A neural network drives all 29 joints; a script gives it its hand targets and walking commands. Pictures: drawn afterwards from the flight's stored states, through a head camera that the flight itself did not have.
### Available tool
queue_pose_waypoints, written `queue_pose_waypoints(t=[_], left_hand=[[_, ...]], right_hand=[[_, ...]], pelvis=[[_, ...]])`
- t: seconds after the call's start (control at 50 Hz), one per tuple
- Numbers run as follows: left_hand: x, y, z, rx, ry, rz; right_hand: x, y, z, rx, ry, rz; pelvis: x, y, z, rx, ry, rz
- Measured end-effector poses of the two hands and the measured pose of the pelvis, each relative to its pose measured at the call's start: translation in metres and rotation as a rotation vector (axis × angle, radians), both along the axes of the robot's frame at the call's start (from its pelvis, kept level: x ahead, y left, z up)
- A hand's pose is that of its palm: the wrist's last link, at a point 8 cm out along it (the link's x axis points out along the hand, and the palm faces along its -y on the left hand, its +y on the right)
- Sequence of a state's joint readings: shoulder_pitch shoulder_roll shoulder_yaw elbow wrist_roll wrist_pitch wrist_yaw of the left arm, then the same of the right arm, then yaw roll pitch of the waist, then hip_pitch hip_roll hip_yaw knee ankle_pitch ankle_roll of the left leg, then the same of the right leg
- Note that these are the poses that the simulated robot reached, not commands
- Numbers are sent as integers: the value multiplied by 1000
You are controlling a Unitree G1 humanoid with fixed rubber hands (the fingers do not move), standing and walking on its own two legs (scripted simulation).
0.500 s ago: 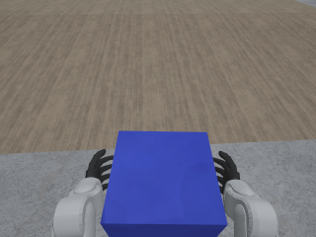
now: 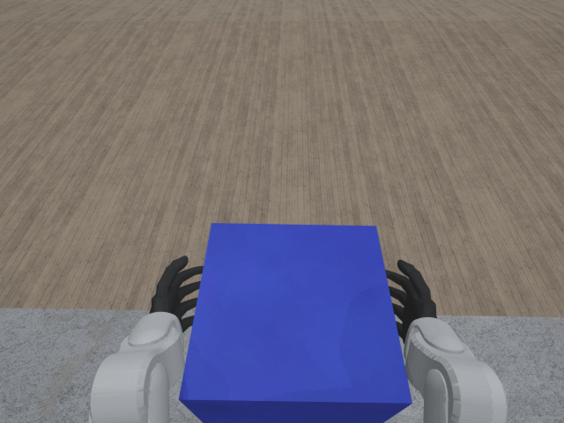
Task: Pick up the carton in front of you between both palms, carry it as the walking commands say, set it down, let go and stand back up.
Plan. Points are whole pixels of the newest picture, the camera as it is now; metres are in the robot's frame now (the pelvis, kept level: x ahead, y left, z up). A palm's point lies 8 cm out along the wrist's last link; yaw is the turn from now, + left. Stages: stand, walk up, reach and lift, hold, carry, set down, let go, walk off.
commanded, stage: carry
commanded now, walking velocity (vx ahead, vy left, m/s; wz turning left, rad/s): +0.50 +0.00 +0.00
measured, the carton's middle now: (291, 338) +0.24 +0.00 +0.03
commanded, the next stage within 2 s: none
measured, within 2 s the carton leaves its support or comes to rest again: neither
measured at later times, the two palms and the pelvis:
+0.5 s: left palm (211, 160) +0.59 +0.17 +0.09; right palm (363, 164) +0.56 -0.13 +0.09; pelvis +0.35 +0.03 +0.00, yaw -3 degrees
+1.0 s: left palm (255, 55) +1.01 +0.11 +0.14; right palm (363, 58) +1.01 -0.19 +0.14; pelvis +0.68 -0.03 +0.00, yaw -2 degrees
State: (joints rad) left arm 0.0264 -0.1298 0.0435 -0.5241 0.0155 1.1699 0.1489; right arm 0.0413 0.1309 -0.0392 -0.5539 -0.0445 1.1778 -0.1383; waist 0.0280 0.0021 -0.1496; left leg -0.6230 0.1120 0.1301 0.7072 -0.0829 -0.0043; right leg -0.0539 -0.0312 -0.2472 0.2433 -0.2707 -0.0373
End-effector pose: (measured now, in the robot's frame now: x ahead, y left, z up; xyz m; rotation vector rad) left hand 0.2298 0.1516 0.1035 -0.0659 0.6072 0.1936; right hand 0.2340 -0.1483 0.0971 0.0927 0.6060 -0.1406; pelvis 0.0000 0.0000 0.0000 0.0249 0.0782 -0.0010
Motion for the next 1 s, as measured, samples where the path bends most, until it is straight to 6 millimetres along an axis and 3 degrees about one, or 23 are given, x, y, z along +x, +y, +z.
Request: queue_pose_waypoints(t=[0.08,0.18,0.24,0.36,0.5,0.58,0.7,0.78,0.86,1.0], left_hand=[[63,5,-10,-9,-1,-29],[150,19,-43,-39,17,-55],[191,22,-51,-35,91,-82],[266,20,-34,-34,103,-123],[356,16,-17,-40,27,-101],[418,6,-10,-32,-36,-74],[533,-19,-6,-5,-119,-36],[593,-25,0,-14,-64,4],[656,-30,19,-23,-72,22],[781,-39,41,-21,-89,-18]], right_hand=[[55,5,-7,-10,-1,-28],[134,19,-29,-45,18,-50],[168,22,-38,-43,92,-76],[230,21,-21,-42,106,-121],[330,17,-3,-45,31,-91],[398,6,2,-37,-33,-66],[523,-19,-7,-4,-116,-30],[593,-26,0,3,-63,4],[659,-30,17,42,-68,-10],[773,-39,41,19,-87,-39]], pelvis=[[62,10,-11,-11,-11,-8],[144,28,-36,0,-32,-39],[177,37,-28,-13,-21,-58],[250,43,-2,-48,-4,-64],[348,32,2,-54,-3,-46],[410,18,-10,-37,-15,-40],[504,-11,-40,-39,-40,-21],[544,-23,-28,-26,-24,-9],[589,-31,-13,-13,-7,-10],[681,-31,-4,-6,10,-28]])
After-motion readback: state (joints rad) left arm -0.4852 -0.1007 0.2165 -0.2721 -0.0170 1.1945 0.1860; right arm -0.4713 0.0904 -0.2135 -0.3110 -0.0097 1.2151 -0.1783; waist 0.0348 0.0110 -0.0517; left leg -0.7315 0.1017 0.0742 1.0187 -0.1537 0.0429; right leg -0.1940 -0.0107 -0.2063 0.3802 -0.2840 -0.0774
